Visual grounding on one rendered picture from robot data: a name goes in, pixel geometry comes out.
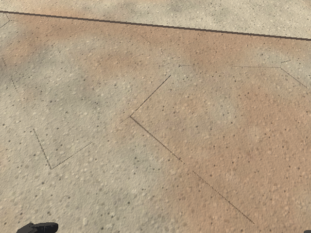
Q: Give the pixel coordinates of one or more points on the robot left hand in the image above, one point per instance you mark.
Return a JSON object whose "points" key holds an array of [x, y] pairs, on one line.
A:
{"points": [[42, 227]]}

